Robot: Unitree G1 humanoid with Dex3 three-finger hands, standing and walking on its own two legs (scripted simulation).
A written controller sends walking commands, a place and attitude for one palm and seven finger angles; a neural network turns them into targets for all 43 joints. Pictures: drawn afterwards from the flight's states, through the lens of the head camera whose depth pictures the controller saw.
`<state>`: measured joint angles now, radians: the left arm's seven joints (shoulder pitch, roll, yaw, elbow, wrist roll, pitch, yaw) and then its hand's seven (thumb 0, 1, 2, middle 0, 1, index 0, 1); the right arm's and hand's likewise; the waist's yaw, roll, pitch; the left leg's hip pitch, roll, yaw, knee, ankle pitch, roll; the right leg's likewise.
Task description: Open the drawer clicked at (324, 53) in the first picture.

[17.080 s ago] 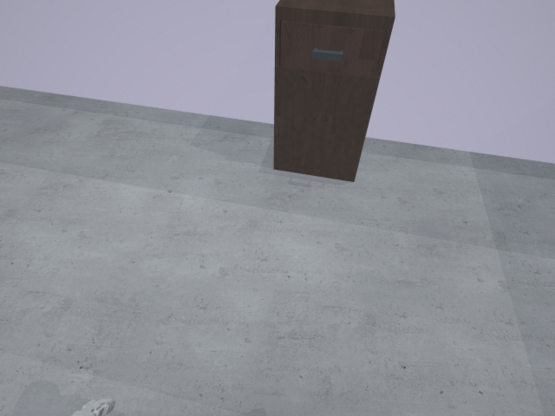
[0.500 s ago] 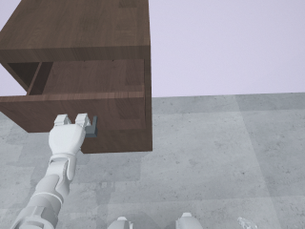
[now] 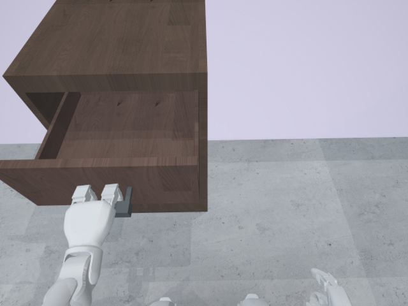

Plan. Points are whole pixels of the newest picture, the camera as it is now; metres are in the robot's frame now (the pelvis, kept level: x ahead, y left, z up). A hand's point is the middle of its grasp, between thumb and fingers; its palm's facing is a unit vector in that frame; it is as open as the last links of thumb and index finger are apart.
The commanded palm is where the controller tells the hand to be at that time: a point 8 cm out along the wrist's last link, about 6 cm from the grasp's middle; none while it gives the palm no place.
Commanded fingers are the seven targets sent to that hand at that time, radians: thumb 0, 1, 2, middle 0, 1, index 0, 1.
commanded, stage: pull the drawer open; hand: left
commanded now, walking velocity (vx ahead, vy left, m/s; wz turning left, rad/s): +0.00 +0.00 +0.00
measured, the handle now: (103, 200) +0.33 +0.23 -0.03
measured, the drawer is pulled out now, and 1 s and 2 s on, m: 0.21 0.30 0.30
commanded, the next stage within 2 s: open the thumb to release the handle in 1.36 s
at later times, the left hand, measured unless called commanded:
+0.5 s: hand (96, 254) +0.23 +0.23 -0.05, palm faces -0.04 -0.05 -1.00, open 5.8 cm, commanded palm +0.19 +0.23 +0.00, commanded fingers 0.00 0.90 0.90 -0.40 -1.35 -0.40 -1.35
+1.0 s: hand (90, 277) +0.19 +0.22 -0.04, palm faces -0.03 -0.06 -1.00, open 5.9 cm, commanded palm +0.14 +0.23 +0.00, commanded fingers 0.00 0.90 0.90 -0.40 -1.35 -0.40 -1.35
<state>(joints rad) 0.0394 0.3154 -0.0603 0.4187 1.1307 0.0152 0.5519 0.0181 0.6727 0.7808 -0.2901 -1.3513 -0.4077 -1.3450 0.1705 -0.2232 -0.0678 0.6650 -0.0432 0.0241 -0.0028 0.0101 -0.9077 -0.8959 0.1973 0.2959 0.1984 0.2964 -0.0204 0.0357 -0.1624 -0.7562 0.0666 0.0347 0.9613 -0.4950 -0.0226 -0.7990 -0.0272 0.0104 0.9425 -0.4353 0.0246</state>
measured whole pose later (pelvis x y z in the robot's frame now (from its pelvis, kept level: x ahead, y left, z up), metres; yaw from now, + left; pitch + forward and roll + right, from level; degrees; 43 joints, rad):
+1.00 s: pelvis +0.00 -0.01 -0.02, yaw -1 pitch +16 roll +1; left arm 0.47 0.32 -0.03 0.06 1.11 -0.02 0.57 0.02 0.66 0.72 -0.28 -1.35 -0.42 -1.34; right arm 0.10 -0.20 -0.03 0.59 -0.07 0.03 0.02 0.01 -0.91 -0.90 0.20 0.30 0.20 0.30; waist 0.01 0.01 -0.17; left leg -0.78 0.08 0.04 1.05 -0.54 -0.04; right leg -0.85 -0.02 0.02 1.06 -0.49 0.01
